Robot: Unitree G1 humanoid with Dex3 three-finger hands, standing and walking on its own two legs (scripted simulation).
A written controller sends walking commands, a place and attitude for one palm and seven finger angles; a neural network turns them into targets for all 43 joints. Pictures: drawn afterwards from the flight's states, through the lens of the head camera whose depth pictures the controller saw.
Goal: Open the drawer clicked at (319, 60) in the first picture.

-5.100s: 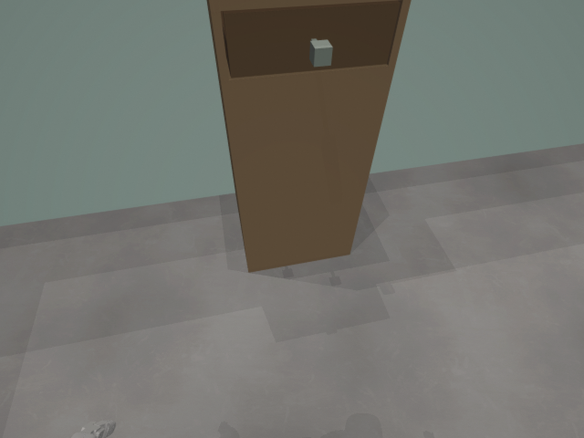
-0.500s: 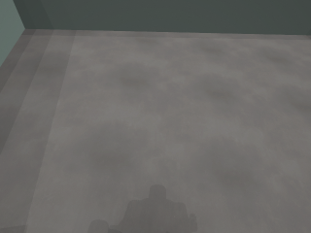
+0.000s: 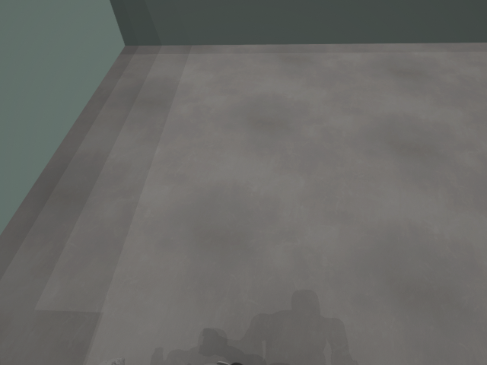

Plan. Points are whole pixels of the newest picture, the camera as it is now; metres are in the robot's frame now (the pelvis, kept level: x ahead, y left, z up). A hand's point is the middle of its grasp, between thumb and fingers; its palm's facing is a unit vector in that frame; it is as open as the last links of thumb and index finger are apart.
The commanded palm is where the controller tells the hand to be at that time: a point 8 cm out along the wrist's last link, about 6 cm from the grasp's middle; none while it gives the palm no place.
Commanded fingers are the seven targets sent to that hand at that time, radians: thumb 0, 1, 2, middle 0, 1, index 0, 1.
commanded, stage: turn to face it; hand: left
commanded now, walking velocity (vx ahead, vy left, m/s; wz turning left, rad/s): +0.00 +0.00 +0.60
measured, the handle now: out of the picture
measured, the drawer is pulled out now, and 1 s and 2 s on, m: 0.00 0.00 0.00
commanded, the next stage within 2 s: none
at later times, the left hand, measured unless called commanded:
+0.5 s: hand out of the picture -0.07 +0.24 -0.18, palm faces +0.39 -0.88 -0.26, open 7.4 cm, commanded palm none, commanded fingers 0.00 0.90 0.90 -0.20 -0.30 -0.20 -0.30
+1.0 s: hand out of the picture +0.02 +0.24 -0.13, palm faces +0.59 -0.76 -0.29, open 7.4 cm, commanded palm none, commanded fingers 0.00 0.90 0.90 -0.20 -0.30 -0.20 -0.30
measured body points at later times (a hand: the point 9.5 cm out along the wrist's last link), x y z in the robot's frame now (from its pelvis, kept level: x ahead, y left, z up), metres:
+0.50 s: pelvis +0.00 +0.03 -0.01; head +0.06 +0.07 +0.43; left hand -0.09 +0.29 -0.16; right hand +0.23 -0.16 -0.13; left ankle -0.06 +0.13 -0.74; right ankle -0.03 -0.11 -0.69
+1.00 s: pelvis +0.05 +0.02 +0.00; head +0.10 +0.01 +0.45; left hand -0.01 +0.28 -0.11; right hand +0.26 -0.16 -0.16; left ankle -0.07 +0.10 -0.64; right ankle +0.11 -0.07 -0.73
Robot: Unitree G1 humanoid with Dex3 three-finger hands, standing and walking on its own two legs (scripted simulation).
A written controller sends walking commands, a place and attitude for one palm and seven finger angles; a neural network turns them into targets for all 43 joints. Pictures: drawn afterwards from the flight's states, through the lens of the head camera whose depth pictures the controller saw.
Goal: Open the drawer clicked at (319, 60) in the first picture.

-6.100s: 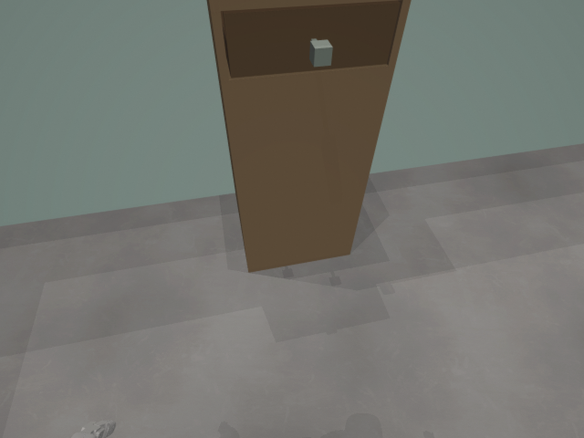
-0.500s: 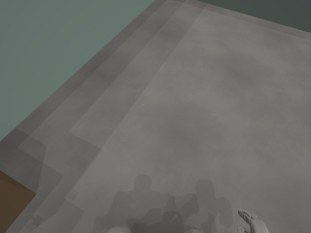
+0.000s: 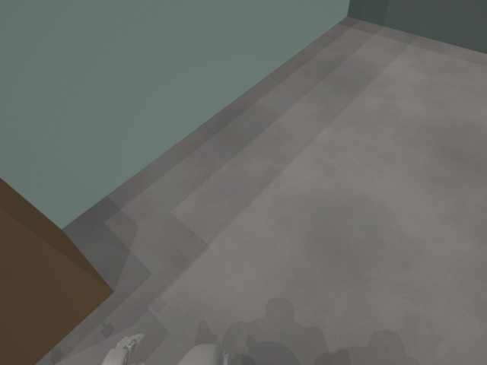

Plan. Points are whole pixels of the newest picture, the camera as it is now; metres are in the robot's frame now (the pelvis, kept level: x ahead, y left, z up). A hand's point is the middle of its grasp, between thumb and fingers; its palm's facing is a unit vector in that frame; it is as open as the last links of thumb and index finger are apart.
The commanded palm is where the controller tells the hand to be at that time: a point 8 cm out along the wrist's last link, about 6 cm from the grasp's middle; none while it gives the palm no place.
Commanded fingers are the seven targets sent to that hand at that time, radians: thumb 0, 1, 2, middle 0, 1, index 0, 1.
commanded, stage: turn to face it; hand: left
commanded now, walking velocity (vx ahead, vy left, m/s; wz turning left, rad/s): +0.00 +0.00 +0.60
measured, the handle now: out of the picture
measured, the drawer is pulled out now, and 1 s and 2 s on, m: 0.00 0.00 0.00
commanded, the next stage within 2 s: take the last steps up to it in 1.22 s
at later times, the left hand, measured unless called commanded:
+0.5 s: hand out of the picture +0.03 +0.28 -0.16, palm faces +0.33 -0.91 -0.24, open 7.4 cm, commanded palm none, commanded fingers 0.00 0.90 0.90 -0.20 -0.30 -0.20 -0.30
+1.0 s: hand out of the picture -0.01 +0.21 -0.14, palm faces +0.55 -0.78 -0.28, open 7.4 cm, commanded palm none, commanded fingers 0.00 0.90 0.90 -0.20 -0.30 -0.20 -0.30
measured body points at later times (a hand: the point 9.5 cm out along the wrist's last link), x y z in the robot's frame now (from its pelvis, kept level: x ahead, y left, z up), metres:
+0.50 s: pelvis +0.01 +0.05 +0.01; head +0.05 +0.09 +0.45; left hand +0.01 +0.33 -0.14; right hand +0.17 -0.17 -0.12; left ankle +0.00 +0.13 -0.74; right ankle +0.04 -0.12 -0.65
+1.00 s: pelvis +0.02 +0.00 +0.00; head +0.06 -0.01 +0.45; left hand -0.04 +0.25 -0.12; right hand +0.22 -0.19 -0.15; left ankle -0.07 +0.12 -0.65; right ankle +0.08 -0.10 -0.74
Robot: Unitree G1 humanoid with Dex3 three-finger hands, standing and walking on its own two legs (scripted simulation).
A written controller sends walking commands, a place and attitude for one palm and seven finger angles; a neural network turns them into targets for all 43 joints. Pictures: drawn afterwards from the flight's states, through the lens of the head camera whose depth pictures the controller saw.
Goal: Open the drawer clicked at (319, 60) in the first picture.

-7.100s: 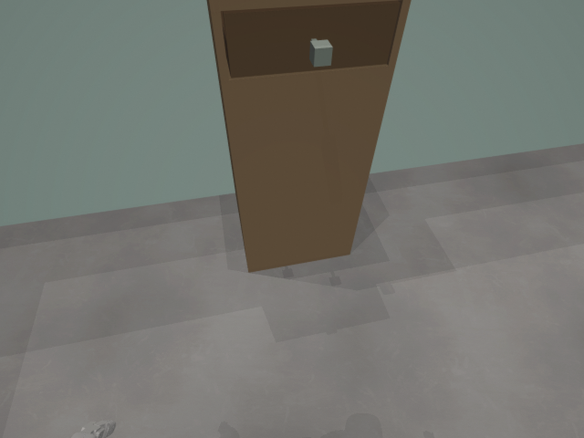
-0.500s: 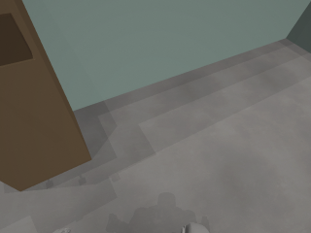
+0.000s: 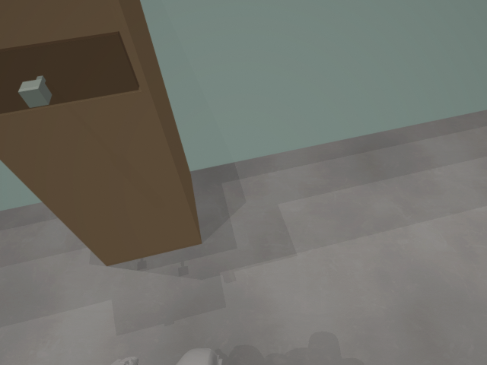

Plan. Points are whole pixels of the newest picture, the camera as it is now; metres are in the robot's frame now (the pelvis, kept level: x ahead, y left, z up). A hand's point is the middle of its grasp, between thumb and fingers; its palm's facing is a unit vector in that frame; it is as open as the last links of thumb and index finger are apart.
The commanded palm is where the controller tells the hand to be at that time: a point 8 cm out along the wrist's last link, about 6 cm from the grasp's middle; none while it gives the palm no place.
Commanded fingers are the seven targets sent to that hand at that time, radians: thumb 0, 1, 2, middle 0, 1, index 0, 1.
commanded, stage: turn to face it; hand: left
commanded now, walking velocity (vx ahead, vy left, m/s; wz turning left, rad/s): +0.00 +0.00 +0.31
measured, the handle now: (37, 88) +0.62 +0.47 +0.13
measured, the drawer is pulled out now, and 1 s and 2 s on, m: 0.00 0.00 0.00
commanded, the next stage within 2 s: take the last steps up to it in 0.22 s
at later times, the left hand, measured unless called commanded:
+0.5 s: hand out of the picture +0.00 +0.26 -0.17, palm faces +0.19 -0.96 -0.22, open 7.4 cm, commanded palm none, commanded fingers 0.00 0.90 0.90 -0.20 -0.30 -0.20 -0.30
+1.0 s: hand out of the picture -0.03 +0.18 -0.16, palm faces +0.32 -0.93 -0.17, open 7.3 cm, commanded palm none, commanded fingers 0.00 0.90 0.90 -0.20 -0.30 -0.20 -0.30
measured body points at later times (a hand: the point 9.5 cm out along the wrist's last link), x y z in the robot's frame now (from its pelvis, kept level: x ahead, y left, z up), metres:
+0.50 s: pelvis -0.01 +0.05 +0.00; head +0.01 +0.06 +0.45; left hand -0.01 +0.31 -0.15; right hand +0.11 -0.16 -0.14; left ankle -0.02 +0.14 -0.74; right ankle -0.01 -0.09 -0.69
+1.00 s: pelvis +0.09 +0.06 +0.00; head +0.11 +0.05 +0.45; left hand -0.05 +0.23 -0.14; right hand +0.16 -0.16 -0.16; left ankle +0.15 +0.23 -0.69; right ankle +0.02 -0.06 -0.74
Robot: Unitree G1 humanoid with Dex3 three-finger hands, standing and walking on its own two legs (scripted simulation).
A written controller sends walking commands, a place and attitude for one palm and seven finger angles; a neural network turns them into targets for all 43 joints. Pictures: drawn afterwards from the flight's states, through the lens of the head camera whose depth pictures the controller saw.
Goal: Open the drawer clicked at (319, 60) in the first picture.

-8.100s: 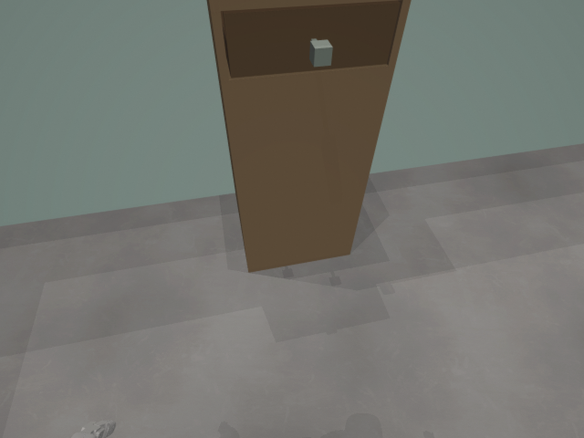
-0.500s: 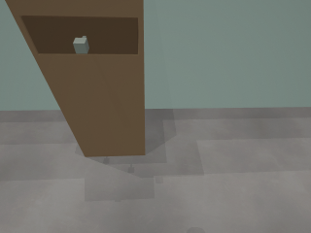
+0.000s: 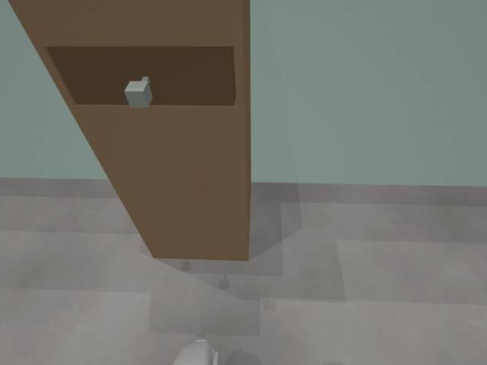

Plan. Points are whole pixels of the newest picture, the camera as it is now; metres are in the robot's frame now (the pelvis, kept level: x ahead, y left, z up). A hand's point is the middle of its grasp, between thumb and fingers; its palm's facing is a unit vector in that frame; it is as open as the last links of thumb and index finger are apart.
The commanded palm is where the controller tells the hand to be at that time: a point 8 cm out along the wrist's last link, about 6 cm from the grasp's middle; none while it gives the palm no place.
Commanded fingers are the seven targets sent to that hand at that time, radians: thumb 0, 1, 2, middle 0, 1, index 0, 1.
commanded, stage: come to a stop and stand still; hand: left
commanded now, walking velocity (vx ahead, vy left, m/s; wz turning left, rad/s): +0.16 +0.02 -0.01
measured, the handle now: (141, 89) +0.61 +0.27 +0.13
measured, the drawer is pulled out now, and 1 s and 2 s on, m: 0.00 0.00 0.00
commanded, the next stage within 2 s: look again from close up in 1.34 s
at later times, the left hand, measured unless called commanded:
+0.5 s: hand (135, 359) +0.15 +0.23 -0.17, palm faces +0.04 -0.97 -0.23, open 7.4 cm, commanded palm none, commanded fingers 0.00 0.90 0.90 -0.20 -0.30 -0.20 -0.30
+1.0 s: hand out of the picture +0.10 +0.20 -0.16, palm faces +0.05 -0.96 -0.26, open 7.3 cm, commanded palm none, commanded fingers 0.00 0.90 0.90 -0.20 -0.30 -0.20 -0.30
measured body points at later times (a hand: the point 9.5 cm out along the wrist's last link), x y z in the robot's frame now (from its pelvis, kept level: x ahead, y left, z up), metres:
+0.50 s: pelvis +0.08 +0.03 +0.00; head +0.10 +0.05 +0.45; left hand +0.15 +0.28 -0.15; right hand +0.15 -0.20 -0.14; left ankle +0.11 +0.13 -0.74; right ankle +0.06 -0.11 -0.68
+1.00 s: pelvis +0.05 +0.00 +0.00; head +0.08 -0.02 +0.45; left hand +0.09 +0.25 -0.14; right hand +0.08 -0.25 -0.16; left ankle +0.02 +0.16 -0.70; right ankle +0.07 -0.12 -0.74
